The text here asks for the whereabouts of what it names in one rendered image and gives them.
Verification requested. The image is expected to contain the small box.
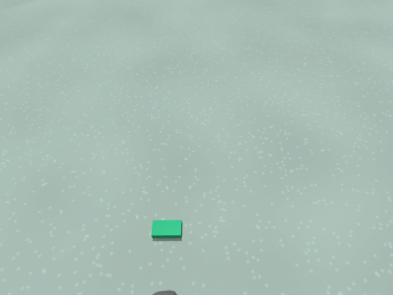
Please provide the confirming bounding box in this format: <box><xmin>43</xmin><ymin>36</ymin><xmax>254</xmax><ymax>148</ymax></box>
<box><xmin>151</xmin><ymin>220</ymin><xmax>182</xmax><ymax>238</ymax></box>

